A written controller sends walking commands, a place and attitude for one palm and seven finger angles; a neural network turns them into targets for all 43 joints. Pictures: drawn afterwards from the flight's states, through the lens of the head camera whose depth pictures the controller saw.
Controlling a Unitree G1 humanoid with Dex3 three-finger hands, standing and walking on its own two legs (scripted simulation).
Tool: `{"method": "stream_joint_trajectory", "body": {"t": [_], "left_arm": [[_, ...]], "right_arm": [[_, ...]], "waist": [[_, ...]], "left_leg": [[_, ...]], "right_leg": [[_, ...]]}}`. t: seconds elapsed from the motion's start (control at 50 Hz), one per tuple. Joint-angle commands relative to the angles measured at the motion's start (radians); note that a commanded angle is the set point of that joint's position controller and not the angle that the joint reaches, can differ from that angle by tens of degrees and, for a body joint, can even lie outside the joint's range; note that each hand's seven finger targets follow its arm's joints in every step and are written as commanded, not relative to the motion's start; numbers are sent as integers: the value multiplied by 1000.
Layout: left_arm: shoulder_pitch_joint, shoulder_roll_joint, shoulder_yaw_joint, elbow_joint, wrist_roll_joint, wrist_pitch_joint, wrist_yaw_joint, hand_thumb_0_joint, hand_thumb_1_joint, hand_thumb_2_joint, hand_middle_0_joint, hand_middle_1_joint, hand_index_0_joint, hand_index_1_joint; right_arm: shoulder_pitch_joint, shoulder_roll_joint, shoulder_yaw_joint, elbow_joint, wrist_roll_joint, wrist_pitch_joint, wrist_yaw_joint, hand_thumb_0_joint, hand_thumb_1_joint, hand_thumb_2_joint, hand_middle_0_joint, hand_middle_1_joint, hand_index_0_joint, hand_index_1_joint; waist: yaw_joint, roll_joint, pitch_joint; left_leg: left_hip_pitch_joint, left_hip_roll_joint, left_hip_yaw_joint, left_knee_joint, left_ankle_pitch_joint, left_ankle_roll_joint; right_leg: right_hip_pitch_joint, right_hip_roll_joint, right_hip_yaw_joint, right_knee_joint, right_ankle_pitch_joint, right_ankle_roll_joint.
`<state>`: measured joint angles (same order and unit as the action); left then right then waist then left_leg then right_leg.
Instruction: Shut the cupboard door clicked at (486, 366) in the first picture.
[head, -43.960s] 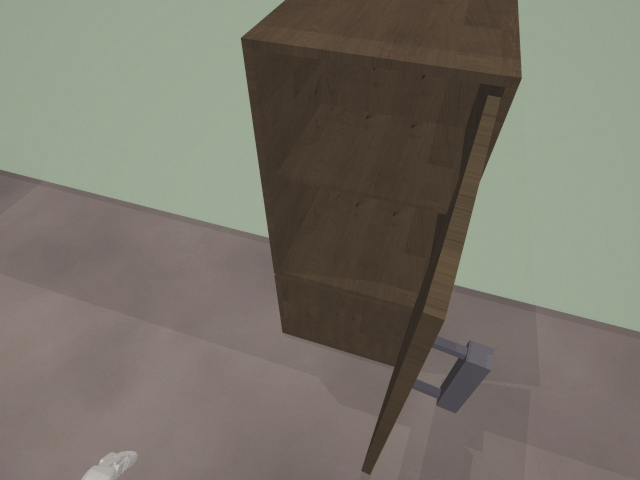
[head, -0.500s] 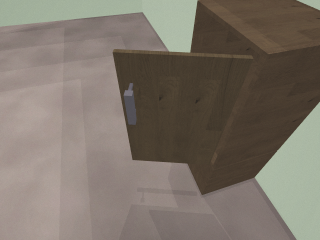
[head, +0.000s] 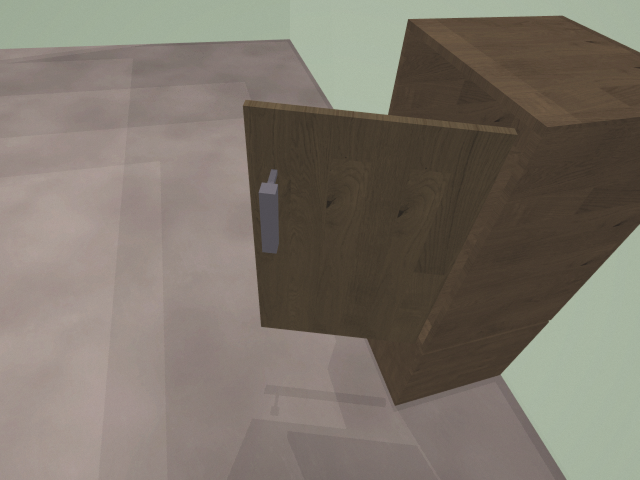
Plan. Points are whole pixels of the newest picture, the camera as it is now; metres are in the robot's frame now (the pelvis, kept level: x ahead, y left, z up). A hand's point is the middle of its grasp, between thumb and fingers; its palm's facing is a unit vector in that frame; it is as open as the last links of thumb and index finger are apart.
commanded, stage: look again from close up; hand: left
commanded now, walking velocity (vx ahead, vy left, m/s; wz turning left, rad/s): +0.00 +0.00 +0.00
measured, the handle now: (271, 211) +0.51 +0.11 +0.04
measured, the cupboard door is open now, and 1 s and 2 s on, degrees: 69 69 69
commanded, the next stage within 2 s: shuffle to correct the standing spot in 0.08 s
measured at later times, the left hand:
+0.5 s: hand out of the picture -0.07 +0.16 -0.18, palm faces +0.04 -0.99 -0.13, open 7.4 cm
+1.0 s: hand out of the picture +0.03 +0.15 -0.17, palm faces -0.02 -0.99 -0.12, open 7.3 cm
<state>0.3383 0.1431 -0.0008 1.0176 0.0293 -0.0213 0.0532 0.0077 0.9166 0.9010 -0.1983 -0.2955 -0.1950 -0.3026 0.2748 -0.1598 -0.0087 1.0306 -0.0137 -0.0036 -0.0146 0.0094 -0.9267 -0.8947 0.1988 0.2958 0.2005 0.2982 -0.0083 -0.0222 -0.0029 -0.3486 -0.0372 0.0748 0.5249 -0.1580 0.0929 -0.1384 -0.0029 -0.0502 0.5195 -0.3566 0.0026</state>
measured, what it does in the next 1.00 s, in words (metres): lifts its right foot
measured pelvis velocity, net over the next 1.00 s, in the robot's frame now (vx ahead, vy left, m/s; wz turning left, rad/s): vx -0.01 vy -0.02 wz -0.03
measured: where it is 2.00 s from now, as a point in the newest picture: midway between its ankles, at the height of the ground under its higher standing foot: outside the picture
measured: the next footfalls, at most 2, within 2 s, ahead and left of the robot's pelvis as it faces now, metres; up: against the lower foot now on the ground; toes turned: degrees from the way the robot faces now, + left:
right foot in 1.16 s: +0.02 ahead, -0.20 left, +0.00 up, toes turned -7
left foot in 1.44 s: +0.13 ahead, +0.00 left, +0.00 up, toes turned +3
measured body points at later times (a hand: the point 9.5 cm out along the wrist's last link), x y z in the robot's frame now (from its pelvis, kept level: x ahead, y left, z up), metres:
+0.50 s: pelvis -0.01 +0.00 +0.01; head -0.02 +0.03 +0.45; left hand -0.07 +0.21 -0.16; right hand +0.02 -0.24 -0.14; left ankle +0.08 +0.06 -0.73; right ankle -0.05 -0.13 -0.73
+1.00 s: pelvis -0.01 -0.02 +0.02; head -0.01 +0.02 +0.46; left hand +0.03 +0.20 -0.16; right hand -0.05 -0.24 -0.12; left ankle +0.05 +0.05 -0.73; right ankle +0.00 -0.21 -0.67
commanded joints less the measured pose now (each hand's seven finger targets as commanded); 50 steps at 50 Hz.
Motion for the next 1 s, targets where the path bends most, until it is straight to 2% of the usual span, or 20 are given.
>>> {"method": "stream_joint_trajectory", "body": {"t": [0.0, 0.16, 0.22, 0.3, 0.36, 0.4, 0.44, 0.5, 0.52, 0.54, 0.58, 0.62, 0.64, 0.66, 0.68, 0.72, 0.74, 0.78, 0.86, 0.98], "left_arm": [[116, 113, 21, -31, -6, -1, 1, 0, 900, 900, -200, -300, -200, -300], [99, 154, 22, -48, -5, -3, -5, 0, 900, 900, -200, -300, -200, -300], [140, 97, 7, -22, -7, 8, -7, 0, 900, 900, -200, -300, -200, -300], [172, 106, 16, -22, 3, 36, -20, 0, 900, 900, -200, -300, -200, -300], [223, 97, 26, -14, 7, 52, -31, 0, 900, 900, -200, -300, -200, -300], [259, 87, 32, -6, 5, 56, -37, 0, 900, 900, -200, -300, -200, -300], [283, 89, 38, -1, 4, 52, -40, 0, 900, 900, -200, -300, -200, -300], [262, 125, 46, -9, 3, 43, -31, 0, 900, 900, -200, -300, -200, -300], [210, 128, 47, -24, 1, 38, -24, 0, 900, 900, -200, -300, -200, -300], [158, 120, 47, -42, -1, 36, -20, 0, 900, 900, -200, -300, -200, -300], [140, 112, 44, -42, 3, 31, -24, 0, 900, 900, -200, -300, -200, -300], [171, 97, 37, -22, 1, 33, -27, 0, 900, 900, -200, -300, -200, -300], [186, 74, 32, -17, 0, 36, -30, 0, 900, 900, -200, -300, -200, -300], [206, 45, 27, -20, -2, 36, -38, 0, 900, 900, -200, -300, -200, -300], [189, 41, 27, -39, 6, 36, -42, 0, 900, 900, -200, -300, -200, -300], [148, 69, 41, -39, 22, 49, -43, 0, 900, 900, -200, -300, -200, -300], [127, 74, 46, -35, 21, 48, -48, 0, 900, 900, -200, -300, -200, -300], [128, 45, 49, -31, 19, 50, -55, 0, 900, 900, -200, -300, -200, -300], [96, 23, 53, -44, 11, 63, -61, 0, 900, 900, -200, -300, -200, -300], [-8, 28, 62, -87, 2, 65, -66, 0, 900, 900, -200, -300, -200, -300]], "right_arm": [[16, -134, -24, -55, -1, -25, -5, 0, -900, -900, 200, 300, 200, 300], [-22, -160, -25, -54, 4, -28, -2, 0, -900, -900, 200, 300, 200, 300], [2, -113, -12, -28, 1, -19, -3, 0, -900, -900, 200, 300, 200, 300], [-1, -174, -36, -30, -5, 0, -11, 0, -900, -900, 200, 300, 200, 300], [-14, -196, -52, -42, -8, 5, -17, 0, -900, -900, 200, 300, 200, 300], [-20, -191, -58, -47, -11, 9, -18, 0, -900, -900, 200, 300, 200, 300], [-25, -166, -56, -47, -11, 10, -20, 0, -900, -900, 200, 300, 200, 300], [-17, -81, -44, -54, -7, 8, -18, 0, -900, -900, 200, 300, 200, 300], [-10, -56, -39, -50, -7, 5, -16, 0, -900, -900, 200, 300, 200, 300], [-10, -51, -39, -51, -6, 2, -15, 0, -900, -900, 200, 300, 200, 300], [13, -32, -32, -44, -3, -11, -12, 0, -900, -900, 200, 300, 200, 300], [61, -26, -26, -17, -2, -24, -15, 0, -900, -900, 200, 300, 200, 300], [112, -63, -33, -1, -3, -32, -21, 0, -900, -900, 200, 300, 200, 300], [171, -130, -49, 9, -10, -34, -31, 0, -900, -900, 200, 300, 200, 300], [217, -187, -66, 12, -14, -30, -41, 0, -900, -900, 200, 300, 200, 300], [177, -154, -57, 11, -11, -31, -45, 0, -900, -900, 200, 300, 200, 300], [150, -134, -52, 7, -9, -35, -43, 0, -900, -900, 200, 300, 200, 300], [116, -112, -48, -4, -8, -46, -38, 0, -900, -900, 200, 300, 200, 300], [110, -111, -57, -7, -10, -49, -35, 0, -900, -900, 200, 300, 200, 300], [130, -150, -87, -4, -26, -22, -21, 0, -900, -900, 200, 300, 200, 300]], "waist": [[16, 27, 53], [14, 8, 32], [12, 17, 36], [13, 82, 86], [28, 115, 69], [40, 92, 53], [46, 23, 46], [26, -167, 87], [11, -188, 102], [-1, -152, 118], [-14, -76, 103], [-16, -39, 91], [-28, 52, 90], [-38, 201, 84], [-49, 228, 78], [-21, 172, 128], [-14, 112, 144], [9, 71, 120], [12, 119, 69], [-22, 191, 60]], "left_leg": [[51, 145, -228, -185, -130, -22], [94, 142, -210, -179, -77, -24], [95, 163, -232, -217, -182, -28], [20, 226, -318, -330, -439, -8], [-22, 263, -334, -370, -496, 11], [-45, 254, -300, -359, -475, 1], [-67, 203, -216, -288, -414, -35], [-84, 53, -18, 60, -228, -77], [-69, 38, 14, 191, -164, -75], [-76, 43, 8, 276, -177, -66], [-46, 58, 28, 183, -181, -62], [87, 71, 27, 7, -111, -67], [154, 147, -80, -77, -117, -48], [227, 315, -326, -210, -184, 17], [238, 460, -508, -316, -236, 100], [83, 446, -501, -390, -374, 104], [28, 435, -454, -394, -377, 102], [-16, 381, -327, -390, -302, 80], [-10, 315, -198, -385, -268, 44], [-15, 314, -211, -400, -417, 40]], "right_leg": [[-99, -70, 84, -107, 58, -68], [-93, -89, 95, -147, 90, -63], [-97, -66, 65, -148, 52, -44], [-126, -17, 16, -63, -50, -46], [-99, 2, -12, -7, -63, -55], [-56, 8, -20, -52, -50, -61], [-10, -4, 5, -156, -37, -73], [-134, -175, 250, -335, -265, -165], [-181, -231, 286, -378, -256, -202], [-197, -232, 266, -366, -171, -208], [-158, -185, 175, -269, 8, -189], [-191, -130, 110, -151, 46, -142], [-251, -81, 76, -47, 21, -110], [-372, -5, 4, 113, -55, -59], [-441, 9, -9, 305, -177, -40], [-448, -42, 86, 516, -96, -41], [-443, -64, 100, 550, -42, -37], [-399, -75, 87, 562, 56, -19], [-350, -72, 39, 464, 115, 1], [-268, -48, -40, 217, 17, 2]]}}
